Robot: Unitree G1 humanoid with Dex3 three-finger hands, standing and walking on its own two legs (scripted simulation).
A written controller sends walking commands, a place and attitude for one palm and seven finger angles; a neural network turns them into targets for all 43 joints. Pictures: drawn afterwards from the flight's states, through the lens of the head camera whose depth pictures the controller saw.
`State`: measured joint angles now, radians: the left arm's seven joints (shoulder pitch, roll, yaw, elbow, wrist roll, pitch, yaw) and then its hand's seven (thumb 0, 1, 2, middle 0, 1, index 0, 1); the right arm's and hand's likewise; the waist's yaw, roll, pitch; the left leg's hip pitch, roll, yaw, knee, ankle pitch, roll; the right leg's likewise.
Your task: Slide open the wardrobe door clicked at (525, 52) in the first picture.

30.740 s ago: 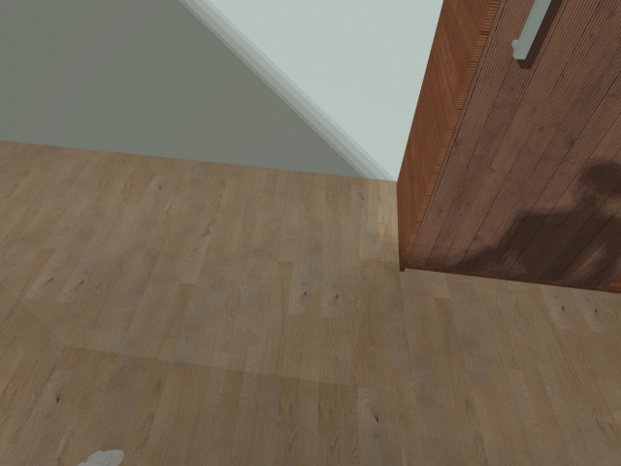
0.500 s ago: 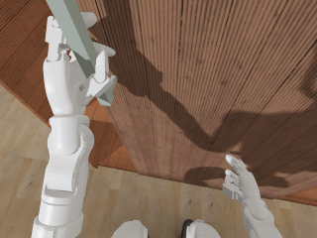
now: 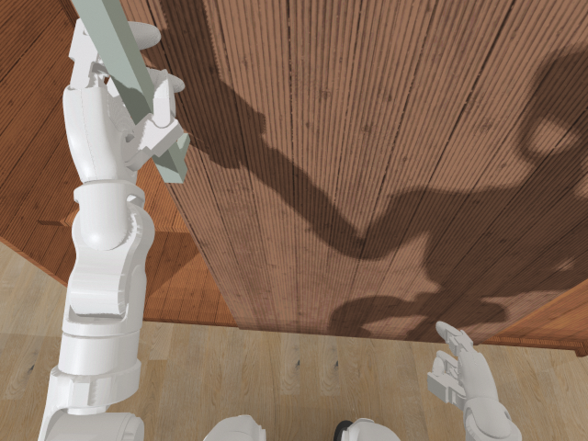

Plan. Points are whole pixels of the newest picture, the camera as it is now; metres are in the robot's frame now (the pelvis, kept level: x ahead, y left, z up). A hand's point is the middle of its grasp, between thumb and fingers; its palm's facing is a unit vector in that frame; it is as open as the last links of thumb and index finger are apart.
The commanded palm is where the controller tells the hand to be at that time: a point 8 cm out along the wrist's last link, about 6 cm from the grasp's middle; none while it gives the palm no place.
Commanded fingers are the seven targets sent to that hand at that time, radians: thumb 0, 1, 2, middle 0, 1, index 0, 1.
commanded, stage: step sideways, sliding the door along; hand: left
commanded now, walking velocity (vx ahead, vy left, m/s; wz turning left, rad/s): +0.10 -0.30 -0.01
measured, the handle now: (143, 72) +0.41 +0.18 +0.26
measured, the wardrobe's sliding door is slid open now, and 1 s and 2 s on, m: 0.40 0.60 0.60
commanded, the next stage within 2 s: stop walking and hold the door there in 0.98 s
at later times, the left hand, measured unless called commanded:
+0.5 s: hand (291, 124) +0.37 +0.03 +0.24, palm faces +0.21 -0.98 -0.06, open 6.2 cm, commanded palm +0.35 +0.03 +0.23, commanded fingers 0.00 0.90 0.90 -0.45 -1.40 -0.45 -1.40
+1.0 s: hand (380, 127) +0.37 -0.05 +0.24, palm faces +0.27 -0.96 -0.09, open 6.3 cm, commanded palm +0.34 -0.06 +0.23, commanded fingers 0.00 0.90 0.90 -0.45 -1.40 -0.45 -1.40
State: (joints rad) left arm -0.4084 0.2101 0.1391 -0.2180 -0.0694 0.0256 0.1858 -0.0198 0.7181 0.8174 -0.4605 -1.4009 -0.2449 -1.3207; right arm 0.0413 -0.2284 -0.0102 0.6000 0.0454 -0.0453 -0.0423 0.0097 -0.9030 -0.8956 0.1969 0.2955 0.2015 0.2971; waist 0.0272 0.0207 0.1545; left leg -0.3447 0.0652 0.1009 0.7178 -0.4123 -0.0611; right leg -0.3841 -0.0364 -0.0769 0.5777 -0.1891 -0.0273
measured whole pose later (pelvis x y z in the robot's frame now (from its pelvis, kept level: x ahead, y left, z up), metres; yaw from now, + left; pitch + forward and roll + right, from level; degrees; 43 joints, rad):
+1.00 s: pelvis -0.05 -0.24 +0.00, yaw +1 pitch -3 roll -2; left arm -0.75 0.26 0.09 0.22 -0.07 0.03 0.15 -0.03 0.74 0.83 -0.45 -1.40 -0.20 -1.31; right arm 0.11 -0.21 -0.03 0.62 0.06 0.02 0.01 0.01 -0.90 -0.90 0.20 0.30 0.20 0.30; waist 0.12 0.04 0.20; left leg -0.27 0.20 0.15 0.62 -0.29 -0.06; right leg -0.46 -0.03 -0.04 1.00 -0.44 0.02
